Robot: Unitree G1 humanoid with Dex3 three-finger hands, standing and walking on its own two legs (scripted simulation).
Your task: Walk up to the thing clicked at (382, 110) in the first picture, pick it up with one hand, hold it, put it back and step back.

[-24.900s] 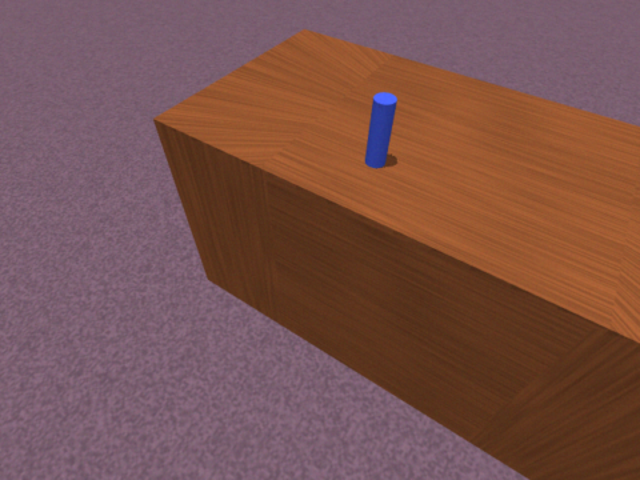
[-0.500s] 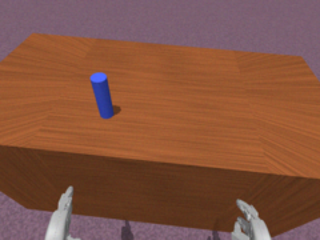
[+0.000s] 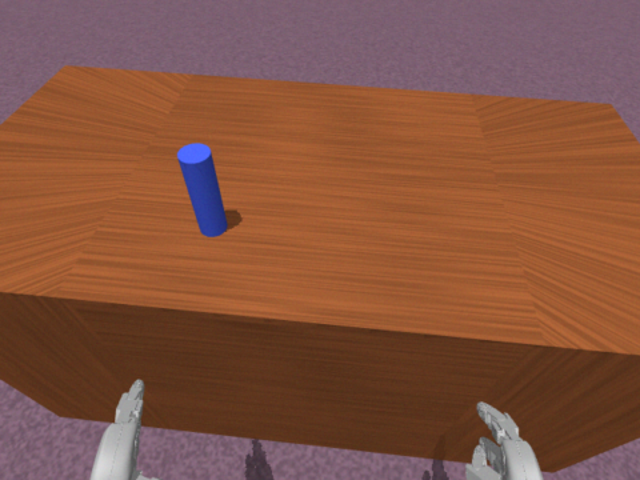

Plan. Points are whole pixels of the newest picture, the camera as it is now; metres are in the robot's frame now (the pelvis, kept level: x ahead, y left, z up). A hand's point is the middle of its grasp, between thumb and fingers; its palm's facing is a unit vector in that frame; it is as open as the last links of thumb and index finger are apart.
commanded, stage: home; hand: left
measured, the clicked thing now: (204, 193) +0.51 +0.19 +0.05
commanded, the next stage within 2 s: stand in 1.62 s
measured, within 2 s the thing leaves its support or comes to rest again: neither
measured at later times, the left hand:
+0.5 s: hand (173, 467) +0.16 +0.18 -0.06, palm faces +0.12 -0.95 -0.28, open 17.6 cm
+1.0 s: hand (170, 467) +0.16 +0.18 -0.06, palm faces +0.11 -0.95 -0.28, open 17.6 cm
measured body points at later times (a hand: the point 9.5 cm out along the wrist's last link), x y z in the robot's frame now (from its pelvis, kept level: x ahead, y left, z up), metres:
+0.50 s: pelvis +0.00 -0.01 +0.00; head +0.01 +0.00 +0.45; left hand +0.15 +0.23 -0.04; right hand +0.16 -0.24 -0.08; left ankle +0.01 +0.12 -0.69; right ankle +0.01 -0.14 -0.69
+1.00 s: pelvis +0.00 +0.00 +0.00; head +0.01 +0.00 +0.45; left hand +0.15 +0.23 -0.04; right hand +0.16 -0.24 -0.08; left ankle +0.01 +0.12 -0.69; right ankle +0.01 -0.14 -0.69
